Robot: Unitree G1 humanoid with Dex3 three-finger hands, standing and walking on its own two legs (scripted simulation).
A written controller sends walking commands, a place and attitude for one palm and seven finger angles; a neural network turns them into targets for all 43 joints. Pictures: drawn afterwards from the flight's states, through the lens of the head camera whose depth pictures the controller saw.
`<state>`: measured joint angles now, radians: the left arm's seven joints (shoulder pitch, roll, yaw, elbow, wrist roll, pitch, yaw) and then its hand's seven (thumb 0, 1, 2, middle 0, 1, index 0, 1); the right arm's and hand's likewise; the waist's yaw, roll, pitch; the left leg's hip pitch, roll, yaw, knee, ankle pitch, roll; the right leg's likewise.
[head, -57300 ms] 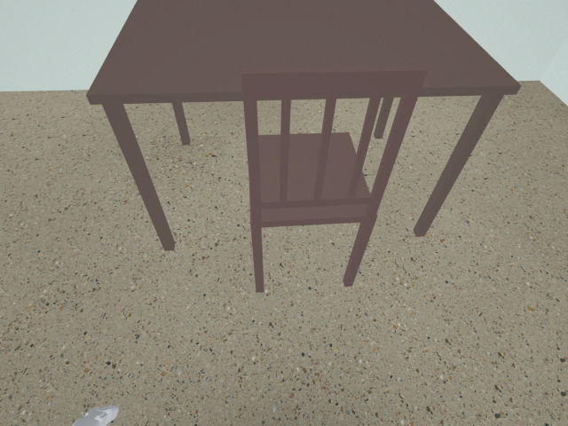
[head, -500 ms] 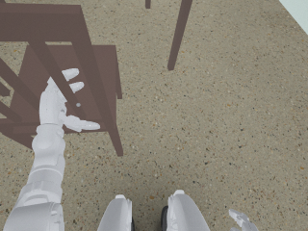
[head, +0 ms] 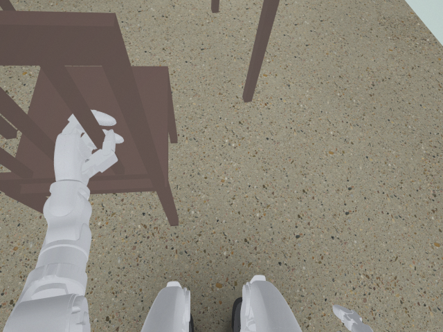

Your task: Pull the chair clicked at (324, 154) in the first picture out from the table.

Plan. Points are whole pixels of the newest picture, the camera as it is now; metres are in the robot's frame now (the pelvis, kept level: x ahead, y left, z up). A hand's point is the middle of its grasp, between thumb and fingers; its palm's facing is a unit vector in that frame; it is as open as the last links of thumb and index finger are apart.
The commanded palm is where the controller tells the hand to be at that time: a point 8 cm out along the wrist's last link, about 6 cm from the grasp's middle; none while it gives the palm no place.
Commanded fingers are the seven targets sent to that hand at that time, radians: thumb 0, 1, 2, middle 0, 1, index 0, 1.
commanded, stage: hook a spindle and tug to test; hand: left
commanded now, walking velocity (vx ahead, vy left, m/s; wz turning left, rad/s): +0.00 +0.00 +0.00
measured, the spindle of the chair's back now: (35, 134) +0.44 +0.32 +0.03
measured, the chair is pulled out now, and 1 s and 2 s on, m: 0.30 0.35 0.51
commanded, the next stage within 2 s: step backward, pulling the chair out in 0.56 s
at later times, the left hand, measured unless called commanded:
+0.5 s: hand (111, 170) +0.38 +0.19 +0.01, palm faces +0.06 -1.00 -0.02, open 5.1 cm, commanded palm +0.35 +0.23 +0.02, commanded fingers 0.00 0.90 0.90 -0.50 -1.45 -0.50 -1.45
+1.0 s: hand (113, 173) +0.37 +0.18 +0.03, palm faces +0.16 -0.98 -0.11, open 5.0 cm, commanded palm +0.35 +0.23 +0.03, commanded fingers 0.00 0.90 0.90 -0.50 -1.45 -0.50 -1.45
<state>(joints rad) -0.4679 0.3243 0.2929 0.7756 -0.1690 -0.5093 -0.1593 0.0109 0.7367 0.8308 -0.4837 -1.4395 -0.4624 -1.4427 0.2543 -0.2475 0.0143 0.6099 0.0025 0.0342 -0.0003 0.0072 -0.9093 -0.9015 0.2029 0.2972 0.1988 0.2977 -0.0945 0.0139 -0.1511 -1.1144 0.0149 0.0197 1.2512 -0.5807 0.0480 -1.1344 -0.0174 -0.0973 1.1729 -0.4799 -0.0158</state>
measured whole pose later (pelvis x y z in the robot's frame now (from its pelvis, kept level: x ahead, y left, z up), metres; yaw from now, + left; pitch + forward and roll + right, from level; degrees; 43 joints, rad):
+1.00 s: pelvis +0.02 +0.01 +0.08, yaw +1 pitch +13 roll -2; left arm -0.35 0.22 0.12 0.87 -0.08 -0.26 0.10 0.03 0.75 0.80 -0.32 -1.14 -0.48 -1.45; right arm 0.28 -0.23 0.04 0.60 0.06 0.13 -0.12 0.01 -0.91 -0.90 0.20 0.30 0.20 0.30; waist -0.07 -0.02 -0.05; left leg -0.59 -0.02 0.04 0.73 -0.38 0.06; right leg -0.63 -0.02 -0.07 0.70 -0.28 0.01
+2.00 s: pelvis -0.09 -0.02 +0.08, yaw +1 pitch +0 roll +2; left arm -0.42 0.14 -0.02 1.04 -0.06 -0.23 0.11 0.03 0.68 0.84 -0.35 -1.20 -0.50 -1.45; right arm 0.23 -0.19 0.05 0.70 0.06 0.01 -0.12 0.01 -0.91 -0.90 0.20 0.30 0.20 0.30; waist -0.03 0.00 0.10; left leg -0.48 -0.01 0.08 0.71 -0.29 0.02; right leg -0.53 -0.03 -0.05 0.69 -0.15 -0.04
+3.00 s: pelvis -0.18 -0.01 +0.09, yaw +4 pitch +3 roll +0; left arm -0.51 0.15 0.01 0.99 -0.02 -0.21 0.10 0.04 0.70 0.81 -0.35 -1.27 -0.50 -1.45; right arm 0.17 -0.26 -0.01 0.72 0.03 0.03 -0.11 0.01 -0.91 -0.90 0.20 0.30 0.20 0.30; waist -0.08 0.02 0.17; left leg -0.40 0.04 0.00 0.68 -0.33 -0.03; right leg -0.49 -0.04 -0.07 0.59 -0.14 -0.01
